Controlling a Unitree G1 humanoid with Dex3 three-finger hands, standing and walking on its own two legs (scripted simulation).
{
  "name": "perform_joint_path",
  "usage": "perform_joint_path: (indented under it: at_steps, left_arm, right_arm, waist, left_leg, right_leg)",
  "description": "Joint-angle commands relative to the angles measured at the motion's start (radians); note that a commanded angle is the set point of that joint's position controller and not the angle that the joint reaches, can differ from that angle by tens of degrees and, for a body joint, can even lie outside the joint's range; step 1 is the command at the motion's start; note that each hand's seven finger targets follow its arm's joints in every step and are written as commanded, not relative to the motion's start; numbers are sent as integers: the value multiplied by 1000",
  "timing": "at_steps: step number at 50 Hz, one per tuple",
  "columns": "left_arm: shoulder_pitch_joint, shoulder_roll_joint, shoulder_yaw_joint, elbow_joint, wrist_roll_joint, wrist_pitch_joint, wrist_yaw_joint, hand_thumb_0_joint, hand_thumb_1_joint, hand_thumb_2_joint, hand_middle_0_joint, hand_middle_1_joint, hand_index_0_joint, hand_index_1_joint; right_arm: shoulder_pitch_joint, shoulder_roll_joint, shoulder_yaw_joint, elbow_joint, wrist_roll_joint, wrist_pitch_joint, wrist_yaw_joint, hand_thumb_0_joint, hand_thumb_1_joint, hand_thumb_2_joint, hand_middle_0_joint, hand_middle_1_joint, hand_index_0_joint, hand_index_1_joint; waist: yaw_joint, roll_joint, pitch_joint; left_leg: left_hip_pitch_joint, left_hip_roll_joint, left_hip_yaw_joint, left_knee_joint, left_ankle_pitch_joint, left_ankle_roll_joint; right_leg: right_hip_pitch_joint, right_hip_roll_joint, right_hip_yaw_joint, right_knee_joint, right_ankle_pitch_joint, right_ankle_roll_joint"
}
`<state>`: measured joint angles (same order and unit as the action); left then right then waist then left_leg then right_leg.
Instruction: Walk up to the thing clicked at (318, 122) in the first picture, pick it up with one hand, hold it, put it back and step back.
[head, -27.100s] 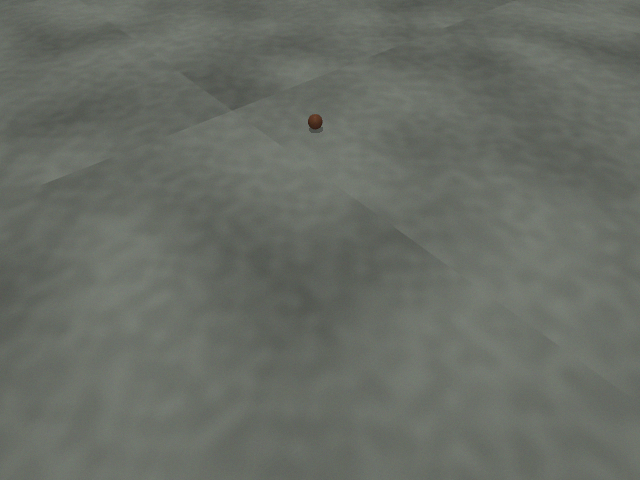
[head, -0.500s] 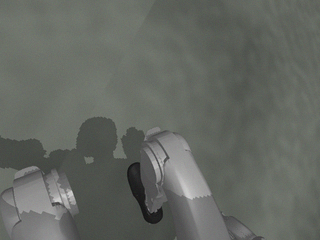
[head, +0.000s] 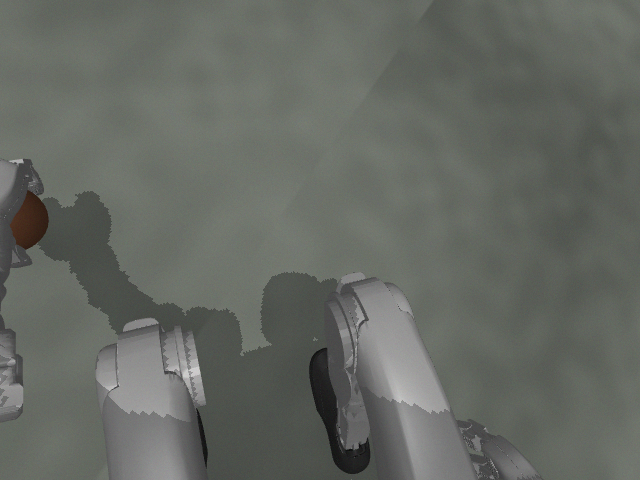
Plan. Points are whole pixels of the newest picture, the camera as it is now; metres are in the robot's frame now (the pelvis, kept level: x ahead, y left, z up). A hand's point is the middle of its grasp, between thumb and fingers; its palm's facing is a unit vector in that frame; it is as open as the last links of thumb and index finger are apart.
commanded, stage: settle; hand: left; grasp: from above
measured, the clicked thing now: (6, 218) +0.47 +0.32 -0.19
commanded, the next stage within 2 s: lift in 0.20 s
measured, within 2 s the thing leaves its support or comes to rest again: neither
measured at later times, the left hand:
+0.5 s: hand out of the picture +0.45 +0.31 -0.12, palm faces -0.45 -0.09 -0.89, open 10.4 cm
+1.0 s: hand out of the picture +0.39 +0.32 +0.03, palm faces -0.43 -0.10 -0.90, open 10.4 cm
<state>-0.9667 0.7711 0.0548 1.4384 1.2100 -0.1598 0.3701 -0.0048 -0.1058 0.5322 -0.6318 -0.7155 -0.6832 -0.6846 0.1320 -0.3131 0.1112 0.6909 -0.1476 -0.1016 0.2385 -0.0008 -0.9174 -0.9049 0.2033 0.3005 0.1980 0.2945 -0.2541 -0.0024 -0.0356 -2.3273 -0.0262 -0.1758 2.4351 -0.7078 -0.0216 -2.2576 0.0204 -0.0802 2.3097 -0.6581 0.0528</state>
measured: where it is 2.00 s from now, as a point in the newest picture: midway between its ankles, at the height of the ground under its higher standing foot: (270, 460)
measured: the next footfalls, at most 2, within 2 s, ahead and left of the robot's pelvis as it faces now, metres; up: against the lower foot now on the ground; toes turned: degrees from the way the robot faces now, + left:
none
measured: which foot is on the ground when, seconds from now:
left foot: down 0.00-1.00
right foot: down 0.00-1.00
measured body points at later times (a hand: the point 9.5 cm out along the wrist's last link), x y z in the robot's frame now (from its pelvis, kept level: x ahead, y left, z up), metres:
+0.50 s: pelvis -0.01 +0.00 +0.03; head +0.22 +0.07 +0.41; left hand +0.47 +0.32 -0.06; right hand +0.05 -0.27 -0.07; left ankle +0.07 +0.13 -0.29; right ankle +0.11 -0.13 -0.29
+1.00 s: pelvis -0.01 +0.00 +0.13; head +0.17 +0.06 +0.54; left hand +0.40 +0.32 +0.08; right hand +0.13 -0.26 +0.01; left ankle +0.07 +0.13 -0.29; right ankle +0.11 -0.13 -0.29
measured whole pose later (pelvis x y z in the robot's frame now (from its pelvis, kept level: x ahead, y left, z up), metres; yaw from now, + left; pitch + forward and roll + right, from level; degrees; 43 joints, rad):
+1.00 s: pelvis -0.01 +0.00 +0.13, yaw +5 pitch +33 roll -6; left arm -0.62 0.60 -0.04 0.87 1.05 -0.09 0.09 0.00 -0.09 0.64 -0.53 -0.80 -0.59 -0.77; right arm 0.17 -0.27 -0.01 0.64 -0.01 0.04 0.06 0.00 -0.92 -0.91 0.21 0.30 0.20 0.29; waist -0.12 0.05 -0.19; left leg -1.94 -0.02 -0.09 2.01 -0.65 0.00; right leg -1.89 -0.01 -0.03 1.93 -0.62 0.05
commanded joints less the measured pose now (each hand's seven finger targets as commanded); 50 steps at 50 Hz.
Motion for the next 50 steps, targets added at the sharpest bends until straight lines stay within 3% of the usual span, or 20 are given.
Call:
perform_joint_path:
  at_steps: [1, 5, 6, 10, 14, 15, 16, 17, 21, 24, 26, 29, 32, 34, 38, 40, 42, 50]
  left_arm:
    - [-304, 233, 23, -161, -15, -18, -8, 0, 705, 838, -1030, -858, -1060, -831]
    - [-328, 222, 15, -194, -8, -32, -27, 0, 697, 894, -1016, -891, -1044, -865]
    - [-342, 222, 15, -196, -1, -35, -28, 0, 700, 915, -1019, -904, -1045, -880]
    - [-347, 256, 30, -203, 1, -42, -30, 0, 707, 946, -1031, -903, -1053, -884]
    - [-346, 248, 26, -194, 5, -37, -35, 0, 691, 971, -1022, -900, -1036, -887]
    - [-351, 246, 26, -196, 3, -37, -34, 0, 656, 891, -1002, -917, -1036, -882]
    - [-330, 220, 12, -185, 2, -33, -40, 0, 576, 880, -922, -837, -956, -804]
    - [-351, 246, 22, -231, 3, -31, -41, 0, 577, 816, -948, -891, -981, -857]
    - [-321, 233, 32, -279, -37, 0, -70, 0, 590, 859, -900, -944, -944, -898]
    - [-288, 222, 30, -294, -50, 18, -103, 0, 588, 887, -907, -943, -946, -903]
    - [-286, 216, 30, -370, -60, 17, -127, 0, 588, 893, -912, -934, -948, -896]
    - [-230, 185, 20, -400, -77, 16, -155, 0, 602, 861, -913, -932, -956, -887]
    - [-211, 203, 30, -490, -93, 10, -184, 0, 582, 891, -895, -961, -938, -916]
    - [-167, 154, 9, -513, -113, 9, -201, 0, 580, 900, -893, -973, -937, -927]
    - [-98, 159, 15, -592, -131, 17, -219, 0, 570, 915, -871, -1007, -919, -957]
    - [-91, 118, -8, -647, -146, 22, -226, 0, 563, 917, -879, -984, -922, -941]
    - [-57, 138, 9, -676, -156, 32, -232, 0, 576, 913, -876, -1001, -923, -952]
    - [48, 78, -14, -820, -193, 84, -242, 0, 564, 896, -866, -983, -911, -936]
  right_arm:
    - [231, -256, -95, 3, 13, 29, -42, 0, -912, -904, 200, 300, 199, 300]
    - [231, -256, -107, -8, 24, 48, -66, 0, -909, -902, 200, 300, 200, 300]
    - [238, -253, -103, -8, 22, 51, -70, 0, -910, -902, 200, 300, 199, 300]
    - [233, -236, -102, -12, 24, 66, -90, 0, -908, -901, 200, 300, 200, 300]
    - [238, -237, -106, -11, 30, 74, -106, 0, -906, -900, 200, 300, 200, 300]
    - [239, -238, -106, -15, 31, 75, -111, 0, -936, -912, 199, 300, 199, 300]
    - [240, -231, -109, -13, 31, 75, -112, 0, -888, -893, 201, 300, 200, 300]
    - [245, -226, -109, -9, 33, 76, -114, 0, -936, -912, 199, 300, 199, 300]
    - [252, -224, -128, -19, 53, 87, -118, 0, -918, -906, 200, 300, 200, 300]
    - [259, -224, -147, -11, 67, 98, -126, 0, -919, -906, 200, 300, 200, 300]
    - [265, -214, -153, -19, 74, 105, -130, 0, -917, -905, 200, 300, 200, 300]
    - [266, -214, -163, -24, 82, 113, -136, 0, -918, -906, 200, 300, 200, 300]
    - [269, -205, -171, -41, 95, 120, -142, 0, -917, -905, 200, 300, 200, 300]
    - [259, -197, -177, -58, 102, 123, -145, 0, -917, -905, 200, 300, 200, 300]
    - [237, -195, -187, -80, 117, 129, -157, 0, -916, -905, 200, 300, 200, 300]
    - [228, -184, -188, -84, 125, 131, -164, 0, -916, -905, 200, 300, 200, 300]
    - [214, -183, -194, -87, 133, 132, -174, 0, -915, -905, 200, 300, 200, 300]
    - [167, -157, -203, -102, 154, 135, -210, 0, -911, -903, 200, 300, 200, 300]
  waist:
    - [-30, 269, -661]
    - [-23, 312, -676]
    - [-33, 307, -673]
    - [-12, 285, -691]
    - [-7, 280, -682]
    - [-9, 295, -675]
    - [-8, 296, -668]
    - [4, 321, -705]
    - [34, 361, -787]
    - [43, 331, -766]
    - [49, 336, -807]
    - [51, 292, -754]
    - [69, 280, -814]
    - [70, 261, -781]
    - [99, 245, -782]
    - [95, 252, -778]
    - [114, 242, -792]
    - [128, 228, -764]
  left_leg:
    - [449, 0, 124, -265, 200, 46]
    - [523, 0, 111, -303, 190, 35]
    - [515, -2, 115, -300, 189, 37]
    - [481, -3, 135, -301, 171, 47]
    - [488, -5, 135, -324, 154, 47]
    - [488, -8, 134, -338, 146, 44]
    - [505, -4, 134, -343, 145, 41]
    - [531, -4, 138, -353, 163, 41]
    - [608, -5, 135, -404, 196, 37]
    - [605, -8, 135, -421, 184, 41]
    - [639, -7, 142, -428, 213, 42]
    - [631, -10, 138, -449, 200, 46]
    - [658, -8, 144, -477, 208, 52]
    - [663, -5, 132, -517, 161, 53]
    - [712, -3, 116, -584, 115, 53]
    - [750, 1, 113, -622, 118, 53]
    - [794, 5, 104, -656, 114, 52]
    - [964, 13, 92, -823, 134, 44]
  right_leg:
    - [419, 29, -76, -250, 205, -90]
    - [355, 21, -86, -246, 185, -100]
    - [366, 21, -85, -251, 188, -97]
    - [408, 23, -59, -276, 163, -94]
    - [381, 19, -63, -287, 145, -97]
    - [375, 17, -66, -288, 135, -101]
    - [379, 19, -65, -288, 135, -103]
    - [398, 17, -63, -288, 157, -99]
    - [406, 10, -61, -290, 193, -100]
    - [398, 6, -52, -309, 184, -102]
    - [433, 3, -44, -323, 207, -98]
    - [436, 1, -41, -363, 186, -101]
    - [502, 0, -29, -394, 195, -94]
    - [497, 2, -31, -420, 154, -93]
    - [523, 4, -25, -463, 120, -94]
    - [554, 2, -21, -491, 136, -89]
    - [582, 2, -17, -510, 136, -86]
    - [733, 0, -5, -648, 158, -79]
